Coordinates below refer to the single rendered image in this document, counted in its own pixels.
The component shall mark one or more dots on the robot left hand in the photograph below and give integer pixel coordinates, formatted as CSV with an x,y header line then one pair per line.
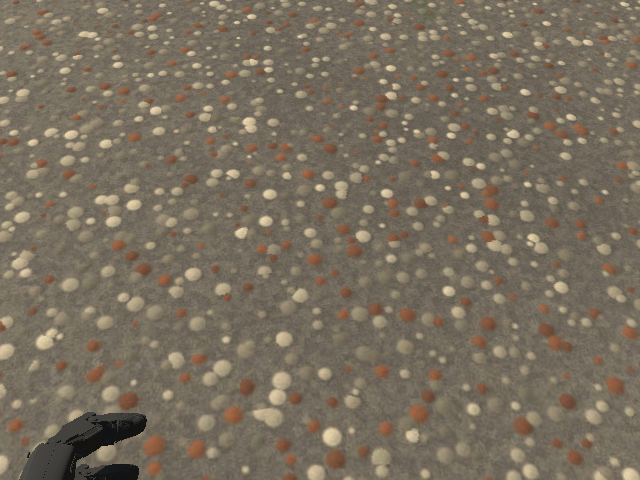
x,y
56,459

